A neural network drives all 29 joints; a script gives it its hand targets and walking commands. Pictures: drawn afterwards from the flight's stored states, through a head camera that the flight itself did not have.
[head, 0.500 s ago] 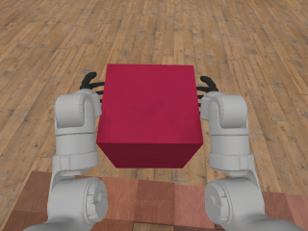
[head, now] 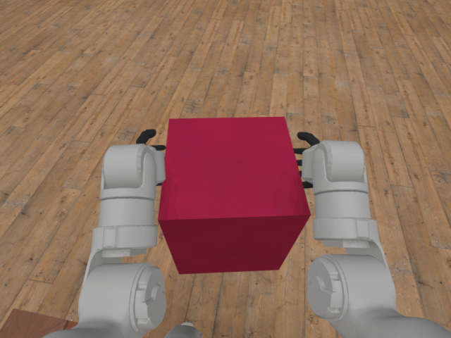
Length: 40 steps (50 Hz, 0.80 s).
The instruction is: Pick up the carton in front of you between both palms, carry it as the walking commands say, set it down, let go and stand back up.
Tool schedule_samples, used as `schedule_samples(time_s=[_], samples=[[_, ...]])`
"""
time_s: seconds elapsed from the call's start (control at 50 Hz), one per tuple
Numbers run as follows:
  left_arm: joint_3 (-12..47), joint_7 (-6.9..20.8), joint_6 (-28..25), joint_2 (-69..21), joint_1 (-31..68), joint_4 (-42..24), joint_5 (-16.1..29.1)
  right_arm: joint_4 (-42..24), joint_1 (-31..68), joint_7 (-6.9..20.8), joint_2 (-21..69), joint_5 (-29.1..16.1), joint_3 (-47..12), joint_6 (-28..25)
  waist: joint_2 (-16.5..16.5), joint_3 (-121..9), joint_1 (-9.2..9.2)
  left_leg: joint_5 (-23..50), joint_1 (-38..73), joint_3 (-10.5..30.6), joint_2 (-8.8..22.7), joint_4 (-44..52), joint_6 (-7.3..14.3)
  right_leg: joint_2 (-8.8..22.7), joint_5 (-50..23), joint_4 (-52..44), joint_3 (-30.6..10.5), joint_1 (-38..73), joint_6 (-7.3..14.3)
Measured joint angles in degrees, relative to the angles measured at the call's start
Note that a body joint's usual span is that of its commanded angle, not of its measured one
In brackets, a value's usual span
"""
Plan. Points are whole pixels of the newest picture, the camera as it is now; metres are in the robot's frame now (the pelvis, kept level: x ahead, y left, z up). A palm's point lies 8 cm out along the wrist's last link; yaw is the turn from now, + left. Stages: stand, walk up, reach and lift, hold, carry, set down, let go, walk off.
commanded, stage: carry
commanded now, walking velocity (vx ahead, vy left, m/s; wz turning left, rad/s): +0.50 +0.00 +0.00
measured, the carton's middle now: (228, 200) +0.38 +0.03 +0.01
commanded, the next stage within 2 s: none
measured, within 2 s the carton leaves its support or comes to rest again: neither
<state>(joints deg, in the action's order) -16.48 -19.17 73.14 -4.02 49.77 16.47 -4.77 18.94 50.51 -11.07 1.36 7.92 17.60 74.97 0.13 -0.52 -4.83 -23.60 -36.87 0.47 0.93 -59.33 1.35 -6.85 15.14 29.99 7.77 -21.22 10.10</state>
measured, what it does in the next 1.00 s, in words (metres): goes down: left foot 0.06 m lower, then right foot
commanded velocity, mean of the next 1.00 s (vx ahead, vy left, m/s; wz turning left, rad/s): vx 0.50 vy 0.00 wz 0.00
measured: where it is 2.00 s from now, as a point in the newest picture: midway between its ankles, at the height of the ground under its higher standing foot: (254, 150)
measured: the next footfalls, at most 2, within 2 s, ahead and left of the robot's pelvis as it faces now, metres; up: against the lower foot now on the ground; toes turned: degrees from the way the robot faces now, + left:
left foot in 0.38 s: +0.38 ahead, +0.04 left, -0.06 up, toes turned +0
right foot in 0.70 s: +0.66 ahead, -0.18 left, -0.06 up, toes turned -5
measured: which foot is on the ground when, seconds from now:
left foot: up 0.00-0.36, down 0.38-0.68, up 0.70-1.00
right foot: down 0.00-0.38, up 0.40-0.68, down 0.70-1.00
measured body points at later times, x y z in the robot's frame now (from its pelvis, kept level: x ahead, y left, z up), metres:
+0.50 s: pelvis +0.35 -0.02 -0.05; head +0.36 -0.04 +0.40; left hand +0.77 +0.06 +0.11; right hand +0.72 -0.22 +0.11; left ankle +0.34 +0.03 -0.78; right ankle +0.22 -0.10 -0.67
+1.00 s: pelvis +0.68 -0.10 -0.04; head +0.74 -0.11 +0.40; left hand +1.05 +0.07 +0.03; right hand +1.07 -0.22 +0.01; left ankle +0.74 +0.03 -0.75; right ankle +0.62 -0.18 -0.78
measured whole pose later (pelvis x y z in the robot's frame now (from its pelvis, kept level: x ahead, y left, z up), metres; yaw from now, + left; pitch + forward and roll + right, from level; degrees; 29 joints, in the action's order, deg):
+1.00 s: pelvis +0.68 -0.10 -0.04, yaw +2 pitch +7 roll +2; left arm -16.3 -19.3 64.8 -7.1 42.0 12.6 -4.9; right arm 13.5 40.9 -10.8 3.6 8.2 15.1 66.5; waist 0.6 0.8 -3.7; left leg -18.4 -34.6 -3.1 1.0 -41.9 -0.1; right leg 0.7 18.7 26.8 6.3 -15.3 3.5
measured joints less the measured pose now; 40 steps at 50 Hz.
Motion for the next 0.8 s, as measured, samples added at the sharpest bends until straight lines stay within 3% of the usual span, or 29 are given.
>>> schedule_samples(time_s=[0.12, 0.2, 0.3, 0.34, 0.38, 0.4, 0.44, 0.48, 0.54, 0.6, 0.66, 0.7, 0.76, 0.8], samples=[[-1.13, -1.18, -3.24, -0.44, -0.2, 0.37, 1.47, -3.92, -3.59, -0.08, 1.4, 0.4, -0.35, -2.33, 0.97, -0.78, -1.56, 10.6, -5.2, -1.21, 1.25, 3.73, 0.38, 0.38, 3.37, -5.16, -1.93, 7.79, -0.08], [-1.07, 0.8, -5.19, -0.05, -0.12, 1.97, 0.73, -4.2, -3.72, -0.67, 1.29, 0.67, -1.34, -2.78, 0.89, -2.76, -1.48, 17.79, -5.45, -2.5, 0.86, 7.61, 1.11, 0.52, 6.49, -7.55, -4.27, 12.93, -0.38], [-0.36, 1.41, -5.7, -0.34, -0.33, 0.65, 0.5, -5.61, -3.12, -0.93, 0.19, 0.15, -2.33, -2.2, -0.7, -4.32, 0.04, 27.15, 0.08, -6.55, -1.96, 25.08, 1.83, -0.18, 11.1, -6.96, -5.41, 19.57, -1.58], [0.01, 1.31, -4.78, 0.1, -0.71, -1.2, 1.08, -6.07, -2.33, -1.55, -0.05, -0.63, -2.96, -1.52, -1.64, -3.89, 1.11, 31.82, 5.91, -9.07, -3.5, 33.55, 2.46, -0.77, 12.17, -0.84, -4.29, 20.78, -2.87], [-0.61, 2.7, -3.32, 1.6, -0.41, -2.8, 1.04, -5.15, -0.03, -2.51, 0.28, -0.89, -4.36, -0.88, -3.27, -3.52, 2.17, 36.67, 13.48, -10.95, -3.08, 38.46, 4.18, -1.5, 9.79, 15.09, -2.38, 17.71, -5.76], [-0.89, 4.09, -2.98, 2.79, 0.38, -2.76, 0.77, -4.69, 1.38, -3.29, 0.56, -0.9, -5.04, -0.66, -3.35, -3.91, 3.22, 28.94, 15.44, -10.22, -2.94, 37.54, 5.05, -1.64, 10.5, 24.93, -2.48, 13.98, -7.42], [-1.17, 6.44, -3.07, 4.59, 2.14, -1.04, 0.2, -3.61, 3.46, -4.56, 0.73, -1.01, -5.85, -0.25, -1.99, -4.4, 6.35, 14.45, 16.57, -8.7, -4.36, 34.8, 5.27, -0.59, 13.21, 40.01, -4.38, 4.67, -8.65], [-2.06, 7.46, -2.36, 4.25, 2.95, -0.01, -1.06, -2.84, 4.4, -6.29, 0.34, -2.56, -5.46, 1.01, -1.27, -4.01, 8.9, 10.18, 17.66, -7.49, -5.5, 33.34, 4.47, 1.65, 11.79, 45.66, -6.7, -4.01, -8.54], [-2.74, 7.89, -0.39, 2.83, 2.47, -0.23, -3.47, -0.98, 4.68, -7.77, 0.03, -4.78, -3.93, 1.97, -1.31, -2.72, 11.4, 6.38, 20.27, -6.28, -5.57, 31.28, 4.62, 5.55, 8.98, 38.07, -8.87, -12.96, -8.72], [-4.02, 8.82, 0.17, 2.07, 1.2, 0.55, -5.39, 1.79, 4.35, -8.4, 0.45, -5.32, -3.87, 1.76, -1.74, -2.05, 12.21, 1.95, 23.87, -5.1, -4.35, 30.35, 3.41, 7.93, 2.79, 21.36, -8.88, -16.61, -9.01], [-3.86, 9.23, -0.47, 2.09, 0.19, 1.75, -5.75, 3.02, 3.38, -8.33, 1.07, -4.79, -3.57, 0.94, -2.0, -1.28, 10.7, -3.49, 27.28, -4.6, -2.28, 26.81, 1.98, 7.25, -7.42, 7.14, -6.04, -14.88, -8.23], [-2.79, 8.91, -1.25, 1.91, -0.39, 2.53, -5.71, 3.28, 2.27, -7.5, 1.24, -4.14, -2.75, -0.06, -1.09, -1.53, 8.92, -6.29, 26.69, -5.1, -1.27, 18.27, 1.35, 6.81, -11.55, 2.25, -4.34, -11.51, -6.0], [-1.15, 6.71, -4.03, -0.13, -2.15, 2.85, -5.2, 3.13, 0.13, -4.2, 0.21, -2.2, -1.97, -2.24, -2.44, -0.03, 5.22, -6.37, 18.01, -0.7, -2.15, -3.95, 0.71, 5.84, -5.29, 7.38, -2.58, -10.6, -5.7], [-0.54, 4.45, -4.44, -1.32, -4.21, 2.22, -4.06, 2.81, -2.31, -2.52, 0.22, -1.33, -1.79, -3.15, -1.89, 0.67, 3.22, -5.08, 12.29, -0.34, -2.79, -11.02, 0.64, 5.91, -3.13, 5.84, -2.29, -8.02, -6.13]])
